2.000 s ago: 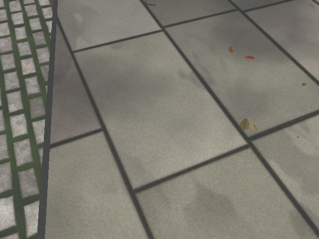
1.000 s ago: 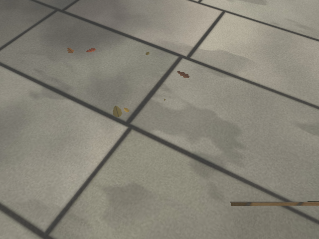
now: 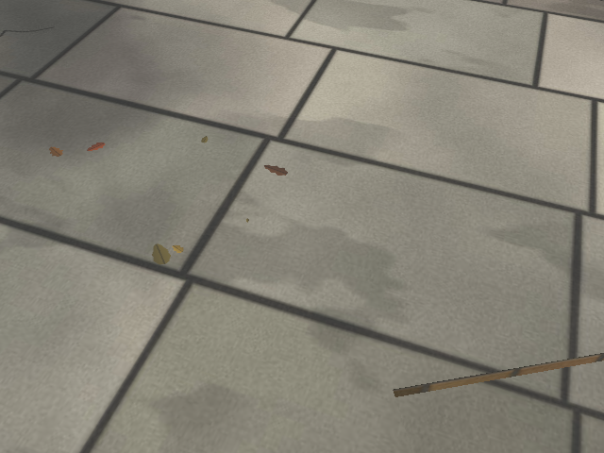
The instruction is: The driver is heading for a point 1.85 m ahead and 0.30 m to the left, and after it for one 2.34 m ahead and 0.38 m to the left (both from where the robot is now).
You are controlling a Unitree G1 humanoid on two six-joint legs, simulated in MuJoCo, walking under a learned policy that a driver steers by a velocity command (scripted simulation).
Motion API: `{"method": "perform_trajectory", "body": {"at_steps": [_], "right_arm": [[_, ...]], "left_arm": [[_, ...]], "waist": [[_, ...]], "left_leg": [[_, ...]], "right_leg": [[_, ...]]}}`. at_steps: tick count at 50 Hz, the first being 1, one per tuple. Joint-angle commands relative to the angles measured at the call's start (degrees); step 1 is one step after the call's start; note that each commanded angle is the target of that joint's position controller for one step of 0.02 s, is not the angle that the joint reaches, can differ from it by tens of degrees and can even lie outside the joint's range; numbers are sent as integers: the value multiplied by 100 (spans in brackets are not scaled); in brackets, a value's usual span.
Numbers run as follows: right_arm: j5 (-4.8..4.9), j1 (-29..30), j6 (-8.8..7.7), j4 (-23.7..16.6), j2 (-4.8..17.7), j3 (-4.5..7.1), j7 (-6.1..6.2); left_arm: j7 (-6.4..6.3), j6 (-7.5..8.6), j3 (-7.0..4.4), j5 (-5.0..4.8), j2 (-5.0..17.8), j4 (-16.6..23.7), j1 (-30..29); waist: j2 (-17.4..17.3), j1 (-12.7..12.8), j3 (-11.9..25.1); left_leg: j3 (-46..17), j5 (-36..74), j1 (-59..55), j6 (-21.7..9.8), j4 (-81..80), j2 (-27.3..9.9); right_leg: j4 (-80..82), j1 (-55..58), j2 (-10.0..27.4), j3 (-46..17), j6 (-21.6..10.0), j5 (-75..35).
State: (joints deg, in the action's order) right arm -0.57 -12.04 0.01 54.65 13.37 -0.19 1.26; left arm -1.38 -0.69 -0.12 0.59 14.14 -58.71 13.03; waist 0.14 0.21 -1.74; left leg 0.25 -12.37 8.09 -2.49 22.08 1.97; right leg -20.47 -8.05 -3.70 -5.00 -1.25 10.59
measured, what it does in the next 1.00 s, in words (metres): walks ahead: right foot, then left foot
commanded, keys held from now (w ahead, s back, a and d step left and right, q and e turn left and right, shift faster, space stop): no key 0.08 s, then w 0.92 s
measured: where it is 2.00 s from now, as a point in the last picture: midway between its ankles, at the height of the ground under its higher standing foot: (326, 315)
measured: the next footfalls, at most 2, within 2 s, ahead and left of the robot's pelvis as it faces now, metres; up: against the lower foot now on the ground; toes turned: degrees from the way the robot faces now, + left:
right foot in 0.40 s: +0.11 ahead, -0.12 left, +0.00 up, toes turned -2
left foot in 0.86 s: +0.46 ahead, +0.04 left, +0.00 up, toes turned +4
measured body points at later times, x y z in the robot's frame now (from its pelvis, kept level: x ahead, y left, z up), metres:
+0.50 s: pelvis +0.09 -0.05 +0.00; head +0.09 -0.06 +0.45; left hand +0.10 +0.21 -0.14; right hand +0.10 -0.30 -0.16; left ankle +0.02 +0.08 -0.69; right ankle +0.07 -0.12 -0.75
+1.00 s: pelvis +0.36 -0.02 -0.01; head +0.39 -0.01 +0.43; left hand +0.35 +0.23 -0.17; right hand +0.44 -0.28 -0.15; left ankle +0.42 +0.04 -0.75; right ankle +0.24 -0.13 -0.65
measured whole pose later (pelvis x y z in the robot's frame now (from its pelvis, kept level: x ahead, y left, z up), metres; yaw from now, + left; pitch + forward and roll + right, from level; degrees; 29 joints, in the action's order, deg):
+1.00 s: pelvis +0.36 -0.02 -0.01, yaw -1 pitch -1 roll +1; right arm -0.9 -10.6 -4.0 56.4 13.4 3.0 -0.4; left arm 0.2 4.7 -1.5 1.5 12.1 -60.4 18.8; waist 1.3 1.0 -3.8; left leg 7.2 -10.2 17.4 -6.6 27.8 4.2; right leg -68.0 -18.5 0.3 -0.5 -5.2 18.1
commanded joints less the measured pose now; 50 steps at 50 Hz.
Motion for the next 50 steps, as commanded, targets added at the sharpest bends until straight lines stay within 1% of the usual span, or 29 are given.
{"method": "perform_trajectory", "body": {"at_steps": [1, 4, 5, 7, 9, 10, 12, 14, 16, 18, 19, 20, 21, 22, 23, 24, 26, 30, 34, 37, 40, 42, 43, 44, 45, 46, 47, 48, 50], "right_arm": [[1, -69, -61, -41, 615, 104, 25], [1, -140, -60, 126, 564, 73, 29], [-8, -211, -54, 189, 572, 73, 26], [-17, -360, 13, 264, 855, 189, 15], [-26, -788, 70, 396, 995, 278, 1], [-30, -916, 62, 465, 987, 312, 4], [-82, -944, -28, 482, 921, 342, -11], [-61, -834, -134, 463, 944, 380, -32], [-32, -741, -195, 467, 913, 403, -50], [5, -548, -194, 426, 914, 427, -68], [-9, -532, -198, 404, 853, 423, -83], [-48, -432, -237, 317, 655, 367, -100], [1, -245, -296, 72, 121, 213, -171], [-130, -77, -304, -43, 474, 297, -185], [-168, 22, -318, -54, 630, 337, -231], [-129, -71, -353, 31, 510, 311, -294], [-153, -175, -372, 130, 468, 313, -355], [-156, 275, -252, -22, 359, 294, -368], [-112, 1284, -224, -448, 208, 198, -353], [-62, 1744, -229, -666, 157, 137, -337], [-56, 1379, -272, -663, 345, 202, -262], [-42, 48, -354, -250, 596, 347, -170], [-98, -869, -402, 40, 773, 444, -106], [-235, -1694, -419, 162, 1312, 591, -45], [-162, -1616, -341, 166, 1435, 644, -113], [2, -873, -330, 72, 1221, 610, -162], [37, -358, -372, -35, 781, 504, -177], [4, -166, -430, -14, 490, 431, -184], [-24, -246, -533, 162, 207, 325, -146]], "left_arm": [[-32, 44, -73, -4, 537, -14, 86], [-42, 39, -50, -7, 502, -175, 111], [-44, 34, -33, -2, 461, -231, 171], [-32, 8, -75, 44, 533, -224, 177], [42, 21, -70, 140, 439, -73, -82], [82, 68, -35, 198, 313, 9, -191], [139, 178, -57, 170, 360, 114, -299], [212, 288, -72, 125, 354, 163, -272], [238, 356, -87, 81, 307, 202, -261], [222, 379, -91, 54, 169, 36, 274], [187, 389, -122, 53, 184, -126, 703], [134, 430, -186, 84, 377, -266, 1230], [80, 471, -311, 145, 923, -339, 1953], [90, 439, -376, 114, 1153, -491, 2184], [105, 445, -320, 103, 894, -334, 1657], [137, 502, -272, 74, 693, -176, 1230], [131, 617, -195, 36, 452, -78, 979], [103, 702, -121, 17, 300, -333, 1565], [71, 690, -74, 33, 254, -382, 1699], [39, 691, -80, 46, 337, -445, 1801], [17, 697, -115, 49, 469, -469, 1634], [6, 656, -171, 62, 611, -443, 1478], [19, 638, -173, 49, 621, -399, 1405], [61, 633, -95, -10, 273, -233, 1671], [132, 624, -124, -102, 31, -263, 2129], [121, 601, -211, 28, 400, -151, 1641], [147, 626, -224, 65, 395, -9, 1078], [159, 636, -216, 68, 266, 32, 864], [210, 498, -207, 186, 87, 22, 929]], "waist": [[-50, -14, 5], [-79, -14, -18], [-118, -25, 99], [-411, -86, -57], [-806, -261, -490], [-908, -289, -699], [-630, -246, -733], [-509, -130, -590], [-609, -60, -526], [-546, 215, -454], [-364, 346, -394], [100, 545, -252], [1494, 798, 71], [1294, 717, -222], [570, 397, -632], [349, 177, -711], [322, -21, -534], [379, 24, -374], [439, 166, -588], [554, 241, -683], [556, -50, -472], [510, -606, 262], [377, -972, 739], [-386, -1025, 1468], [-1396, -667, 1985], [-657, -423, 1196], [-252, -335, 449], [-2, -161, 24], [-91, 144, -83]], "left_leg": [[-741, 393, 78, -128, -503, -734], [-740, 388, 89, -122, -518, -721], [-758, -221, 50, -136, -593, -683], [-1049, -2088, 151, -364, -716, -688], [-2016, -3595, 191, -841, -1319, -1325], [-2482, -3715, 300, -1087, -1568, -1747], [-2682, -3109, 177, -1263, -1751, -1998], [-2217, -2447, 11, -1164, -1638, -1807], [-1663, -1954, 287, -1001, -1455, -1475], [-1196, -1912, 1024, -860, -1037, -1197], [-1022, -2000, 1551, -781, -597, -1015], [-694, -1946, 2215, -629, 241, -740], [177, -1803, 3099, -326, 2213, -20], [91, -1987, 3639, -367, 3376, 77], [-229, -1425, 3758, -429, 3897, -295], [-299, -856, 3637, -403, 3958, -472], [-166, -202, 3300, -233, 3812, -652], [200, 225, 3465, 16, 3769, -611], [502, 611, 3339, 105, 2667, -481], [687, 822, 2771, -33, 1659, -318], [736, 647, 1949, -371, 1175, -86], [717, 494, 613, -598, 859, 197], [458, 539, -634, -743, 644, -54], [-1354, -545, -2061, -1084, 522, -1531], [-4239, -873, -2769, -1838, -515, -2597], [-3869, -1402, -2060, -1706, -816, -2351], [-2959, -1245, -1172, -1562, -944, -2186], [-2348, -601, -447, -1376, -1141, -1922], [-1521, 321, 257, -1115, -1276, -1535]], "right_leg": [[284, -66, 618, -527, -106, -580], [282, -62, 633, -508, -108, -579], [258, -45, 567, -450, -127, -153], [-317, -536, 203, -133, -244, 1279], [-1237, -1452, -11, 301, -277, 1751], [-1727, -1648, 154, 517, -255, 1464], [-2391, -2066, 431, 461, -235, 1513], [-2214, -2038, 507, 535, -232, 1485], [-1625, -1422, 400, 733, -239, 1277], [-644, -171, 192, 1060, -277, 541], [-356, 626, 48, 1081, -285, 498], [-5, 1452, 445, 453, -350, 958], [1127, 2030, 1964, -1989, -742, 2936], [1544, 1610, 2599, -3207, -1154, 3657], [1443, 1166, 2465, -2856, -1182, 3402], [1442, 889, 2170, -2311, -1061, 2693], [1510, 826, 1746, -1374, -867, 1130], [1276, 1080, 1460, -429, -875, -1461], [1295, 831, 1285, -12, -899, -2342], [1341, 828, 1329, 124, -913, -2750], [786, 1167, 1496, 272, -820, -4302], [-776, 1327, 1444, 415, -664, -5315], [-1986, 708, 1260, 526, -582, -4482], [-3850, -632, 805, 785, -480, -2136], [-5720, -2194, -256, 502, -343, 1824], [-5936, -2734, 201, 46, -457, 1415], [-5675, -2815, 475, 105, -475, 879], [-5283, -2586, 678, 145, -472, 616], [-4730, -2002, 860, 152, -364, 516]]}}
